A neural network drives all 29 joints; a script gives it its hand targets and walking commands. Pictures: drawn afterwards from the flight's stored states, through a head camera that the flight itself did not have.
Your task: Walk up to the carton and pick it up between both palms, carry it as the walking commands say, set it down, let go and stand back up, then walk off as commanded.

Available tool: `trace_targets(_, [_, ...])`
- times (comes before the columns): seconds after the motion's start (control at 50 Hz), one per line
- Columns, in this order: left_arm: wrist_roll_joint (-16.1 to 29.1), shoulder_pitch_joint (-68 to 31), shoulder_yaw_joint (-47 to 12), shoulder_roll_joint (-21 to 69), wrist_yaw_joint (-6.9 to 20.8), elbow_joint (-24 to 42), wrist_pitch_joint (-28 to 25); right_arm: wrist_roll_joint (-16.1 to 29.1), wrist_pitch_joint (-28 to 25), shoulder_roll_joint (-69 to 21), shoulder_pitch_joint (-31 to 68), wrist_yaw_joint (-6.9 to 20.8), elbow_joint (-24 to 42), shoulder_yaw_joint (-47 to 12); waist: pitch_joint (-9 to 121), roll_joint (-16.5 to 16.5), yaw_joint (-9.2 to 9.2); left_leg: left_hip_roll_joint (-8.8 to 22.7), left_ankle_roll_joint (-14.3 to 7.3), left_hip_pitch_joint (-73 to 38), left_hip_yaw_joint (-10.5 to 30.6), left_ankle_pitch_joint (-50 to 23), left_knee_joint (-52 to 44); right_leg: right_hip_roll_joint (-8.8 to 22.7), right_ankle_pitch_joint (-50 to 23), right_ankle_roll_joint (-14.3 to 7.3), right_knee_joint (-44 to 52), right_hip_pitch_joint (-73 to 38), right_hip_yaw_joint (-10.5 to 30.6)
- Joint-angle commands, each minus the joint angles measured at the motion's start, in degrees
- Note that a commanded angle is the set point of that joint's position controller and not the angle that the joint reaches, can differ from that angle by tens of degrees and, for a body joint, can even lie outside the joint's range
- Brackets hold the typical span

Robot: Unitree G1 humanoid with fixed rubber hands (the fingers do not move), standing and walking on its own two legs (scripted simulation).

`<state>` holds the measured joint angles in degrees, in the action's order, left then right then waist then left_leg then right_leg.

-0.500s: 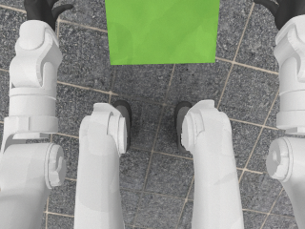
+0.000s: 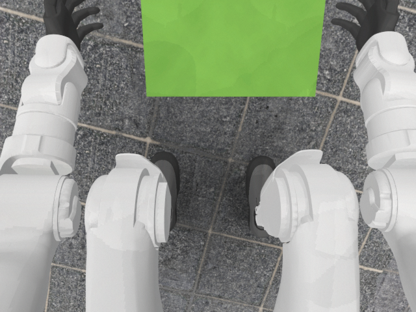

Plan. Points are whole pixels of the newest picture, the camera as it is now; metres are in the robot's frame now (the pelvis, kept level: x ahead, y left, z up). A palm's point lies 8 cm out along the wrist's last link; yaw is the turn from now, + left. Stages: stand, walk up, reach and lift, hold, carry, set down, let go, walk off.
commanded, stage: reach and lift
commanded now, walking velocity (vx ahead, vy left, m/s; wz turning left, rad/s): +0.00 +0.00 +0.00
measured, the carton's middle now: (228, 45) +0.50 -0.03 -0.28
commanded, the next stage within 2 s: none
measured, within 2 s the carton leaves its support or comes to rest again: neither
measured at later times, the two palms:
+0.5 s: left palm (66, 23) +0.52 +0.22 -0.20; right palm (364, 40) +0.49 -0.24 -0.22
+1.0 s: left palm (95, 11) +0.53 +0.17 -0.19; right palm (357, 29) +0.50 -0.22 -0.20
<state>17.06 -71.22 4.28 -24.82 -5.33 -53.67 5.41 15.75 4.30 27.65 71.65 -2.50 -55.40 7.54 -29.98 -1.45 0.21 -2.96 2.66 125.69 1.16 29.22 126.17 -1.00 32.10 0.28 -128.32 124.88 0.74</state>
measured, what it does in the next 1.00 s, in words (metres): stands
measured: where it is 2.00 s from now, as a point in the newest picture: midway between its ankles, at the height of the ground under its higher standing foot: (211, 207)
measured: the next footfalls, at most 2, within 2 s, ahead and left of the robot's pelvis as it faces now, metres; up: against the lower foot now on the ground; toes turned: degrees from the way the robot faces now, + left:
none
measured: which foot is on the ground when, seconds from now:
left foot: down 0.00-1.00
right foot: down 0.00-1.00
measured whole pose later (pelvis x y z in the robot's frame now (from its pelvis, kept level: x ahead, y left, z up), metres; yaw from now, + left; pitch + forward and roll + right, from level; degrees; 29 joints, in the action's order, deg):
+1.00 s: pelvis +0.01 +0.01 -0.01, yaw -1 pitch +35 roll +0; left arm 20.1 -80.3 -1.4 -20.9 -5.6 -72.9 -1.7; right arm 18.7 -2.8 24.7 77.1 -2.7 -70.4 -2.3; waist -21.0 -3.6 -1.4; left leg -1.5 -0.1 133.2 -0.3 29.3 127.5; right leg 1.0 32.2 0.9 -128.8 131.6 0.8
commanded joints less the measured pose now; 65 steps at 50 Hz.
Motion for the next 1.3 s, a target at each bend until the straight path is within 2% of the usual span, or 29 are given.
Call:
trace_targets(0.0, [1.6,-16.6,-0.6,-3.3,0.5,4.5,-3.3,-1.1,-3.7,11.5,16.1,-0.2,4.6,2.6,88.5,2.3,-5.84,2.5,0.0,-32.2,-3.3,-11.9,-6.3,2.7,-16.8,0.6,11.0,-32.7,-1.1])
trace_targets(0.02, [2.0,-16.7,0.5,-3.4,0.5,8.0,-3.9,-0.5,-4.3,11.2,16.2,0.0,9.3,2.0,92.6,2.1,-4.38,2.1,-0.2,-34.2,-3.6,-13.5,-6.4,2.6,-18.6,0.6,10.6,-37.0,-0.6])
trace_targets(0.04, [2.6,-15.2,0.0,-2.2,0.9,4.0,-4.3,0.3,-4.6,9.8,16.6,0.2,6.5,-0.1,88.3,3.0,-4.18,2.3,0.2,-29.7,-3.9,-12.4,-5.4,2.4,-18.9,0.3,10.5,-36.0,0.2])
trace_targets(0.06, [3.6,-16.7,-1.0,-1.1,1.3,3.3,-4.7,-0.1,-4.8,6.8,14.7,0.5,1.6,-0.5,83.9,3.4,-5.17,2.3,-0.1,-27.5,-3.0,-11.7,-6.2,2.7,-17.8,0.4,10.2,-33.8,0.0])
trace_targets(0.1, [4.2,-17.1,-0.6,-1.4,1.4,4.9,-5.2,-0.7,-5.5,9.4,17.1,0.4,7.7,0.3,86.8,5.0,-5.36,1.8,-0.2,-29.2,-2.6,-15.8,-4.7,2.5,-21.3,0.8,8.9,-34.6,-0.3])
trace_targets(0.12, [4.0,-16.4,-1.6,-2.2,1.5,0.5,-5.6,0.5,-5.5,7.4,18.6,1.0,2.9,-0.8,79.7,4.0,-4.64,2.5,-0.5,-26.6,-2.6,-13.7,-4.6,2.4,-18.8,0.8,8.6,-29.4,-0.5])
trace_targets(0.14, [5.2,-17.6,-2.0,-0.9,1.6,0.5,-5.8,0.2,-5.8,7.4,17.3,1.0,2.6,-1.4,78.9,4.5,-5.63,2.0,-0.3,-25.9,-2.3,-13.9,-4.3,2.7,-19.1,0.7,8.8,-30.4,0.0])
trace_targets(0.22, [4.0,-16.4,-1.3,-1.8,1.6,0.6,-6.5,1.3,-6.3,6.4,18.5,1.3,3.6,-1.7,81.4,2.5,-3.98,1.8,-0.4,-28.4,-2.4,-17.7,-3.7,2.3,-21.6,0.7,7.8,-29.9,0.0])
trace_targets(0.24, [5.5,-15.9,-1.6,-0.4,1.8,-1.8,-6.2,0.9,-6.3,7.6,16.0,1.0,0.7,-1.8,80.7,3.4,-6.04,1.9,0.0,-26.9,-2.1,-17.5,-3.2,2.9,-21.7,0.7,7.7,-31.5,-0.1])
trace_targets(0.28, [4.8,-14.0,-1.7,0.1,1.7,-1.9,-6.2,2.0,-6.6,6.7,16.0,1.1,2.2,-2.4,80.4,2.6,-5.07,2.1,-0.3,-28.1,-1.7,-16.8,-3.7,3.0,-20.9,0.5,7.6,-29.9,0.0])
trace_targets(0.32, [5.1,-12.7,-2.3,1.2,2.0,-4.3,-5.9,0.7,-6.3,6.3,14.6,0.9,-0.1,-2.2,77.3,2.5,-6.59,1.7,-0.1,-26.1,-2.0,-17.1,-3.6,2.6,-21.0,0.7,8.1,-28.2,-0.6])
trace_targets(0.36, [4.1,-10.9,-1.5,0.4,1.7,-5.6,-6.2,1.9,-6.4,5.4,15.3,1.2,-0.4,-2.8,77.0,1.8,-3.96,1.9,-0.5,-25.5,-1.8,-17.8,-3.7,2.5,-21.9,0.9,7.6,-28.5,0.2])
trace_targets(0.4, [5.1,-12.5,-2.0,1.0,2.0,-5.0,-6.2,1.8,-6.4,5.4,15.7,1.1,-0.4,-3.6,76.5,3.0,-5.20,1.6,-0.5,-25.2,-1.6,-16.7,-4.0,2.8,-20.4,0.9,8.3,-27.4,-0.1])
trace_targets(0.46, [4.4,-12.7,-0.8,0.5,1.4,-7.2,-6.7,2.0,-7.0,5.4,17.5,1.0,1.0,-4.0,74.3,5.0,-3.79,1.5,-0.8,-22.9,-1.7,-16.7,-4.2,2.4,-20.2,1.3,8.9,-26.3,0.1])
trace_targets(0.48, [4.9,-12.6,-2.4,1.1,1.7,-6.5,-6.3,1.7,-6.8,5.8,15.9,1.1,-1.8,-3.6,71.8,3.8,-5.47,1.9,-0.6,-21.7,-1.3,-15.1,-4.4,2.9,-19.6,1.1,8.3,-24.4,0.0])
trace_targets(0.54, [4.1,-13.2,-2.2,-0.2,1.4,-8.4,-7.2,2.3,-7.4,4.9,16.4,0.9,-2.2,-4.9,71.6,3.1,-3.59,1.9,-0.7,-20.1,-2.0,-14.9,-4.5,2.4,-18.9,1.2,9.4,-24.6,0.7])
trace_targets(0.58, [5.2,-14.6,-3.6,1.9,1.6,-5.8,-7.5,0.9,-7.3,5.2,15.2,0.6,-4.1,-4.0,72.8,3.1,-5.96,1.5,-0.7,-22.5,-1.2,-16.0,-5.0,2.5,-19.9,0.9,8.8,-23.6,0.2])
trace_targets(0.68, [4.2,-14.8,-3.3,2.6,0.8,-8.4,-8.1,3.4,-8.0,1.0,18.5,0.9,-3.9,-6.7,71.5,2.7,-2.78,1.1,-1.2,-21.0,-1.5,-14.0,-6.4,2.1,-18.1,1.0,10.7,-22.9,0.8])
trace_targets(0.72, [4.6,-14.5,-3.9,3.7,0.9,-10.0,-7.8,2.3,-7.9,2.3,18.0,0.6,-6.1,-6.2,69.7,3.0,-4.77,1.5,-0.9,-19.7,-0.8,-13.3,-6.3,2.3,-17.9,0.7,10.3,-21.7,0.7])
trace_targets(0.8, [3.9,-14.7,-3.8,4.5,0.3,-10.6,-8.6,2.6,-8.7,1.2,18.3,0.1,-6.2,-6.6,72.4,2.9,-3.30,0.5,-0.9,-21.7,-1.1,-16.9,-5.9,1.7,-19.6,1.0,9.9,-22.0,0.5])
trace_targets(0.82, [4.1,-16.5,-4.5,4.4,0.2,-9.8,-8.7,2.1,-8.8,1.6,19.4,-0.1,-6.6,-6.7,72.5,2.6,-4.99,1.0,-0.6,-20.9,-0.7,-16.0,-6.4,1.8,-19.8,0.7,10.4,-22.3,0.6])
trace_targets(0.92, [2.4,-14.7,-3.3,5.8,-0.6,-11.4,-9.9,3.0,-9.8,-2.0,19.0,-0.4,-5.6,-8.8,72.7,3.2,-1.97,0.0,-0.9,-21.6,-1.2,-17.1,-6.4,1.2,-20.3,1.2,10.7,-22.6,0.6])
trace_targets(0.94, [3.0,-15.1,-4.2,6.5,-0.6,-12.7,-9.8,2.5,-9.6,-2.4,18.2,-0.7,-7.6,-8.3,73.6,2.7,-3.69,0.0,-0.7,-22.4,-1.2,-18.7,-6.7,0.9,-21.9,1.2,10.8,-23.2,0.8])
trace_targets(0.98, [1.8,-14.9,-4.0,7.0,-0.9,-13.7,-9.5,2.5,-9.5,-2.2,18.0,-0.5,-9.6,-8.7,69.6,3.3,-3.55,-0.1,-0.7,-21.2,-0.5,-15.9,-7.1,0.8,-18.9,1.0,10.8,-19.8,0.6])
trace_targets(1.1, [1.2,-15.3,-3.7,8.2,-1.9,-12.7,-11.0,4.2,-10.7,-4.1,19.4,-1.2,-7.2,-10.8,73.8,3.1,-1.06,-0.5,-0.9,-23.7,-1.1,-19.0,-7.0,0.5,-21.0,1.2,10.7,-21.5,1.4])
trace_targets(1.14, [1.0,-15.6,-6.0,10.5,-1.6,-14.7,-10.9,3.5,-10.6,-5.8,18.9,-1.1,-10.6,-10.6,70.4,1.9,-3.14,-0.4,-0.7,-22.5,-0.6,-17.2,-8.2,0.3,-20.1,1.0,11.0,-19.6,1.1])
trace_targets(1.18, [0.6,-17.0,-4.7,9.7,-1.9,-14.5,-11.4,4.6,-11.1,-7.0,23.3,-1.2,-5.3,-12.8,72.8,4.3,-0.54,-0.7,-1.2,-23.9,-0.6,-17.4,-7.8,0.1,-19.7,1.3,11.2,-21.3,0.7])
trace_targets(1.22, [0.8,-16.6,-6.2,12.5,-1.6,-15.5,-11.8,6.0,-10.5,-11.4,20.7,-0.2,-9.6,-14.3,72.3,3.0,0.82,-1.0,-1.3,-24.2,-1.1,-18.0,-8.4,-0.2,-19.9,1.4,11.0,-20.5,1.4])
trace_targets(1.28, [1.6,-18.1,-6.9,14.6,-1.1,-13.9,-12.3,4.9,-11.1,-11.4,23.1,-0.5,-6.0,-14.9,74.3,2.9,-1.15,-1.1,-1.0,-23.9,-1.3,-19.3,-7.3,-0.5,-22.2,1.0,11.3,-22.3,1.4])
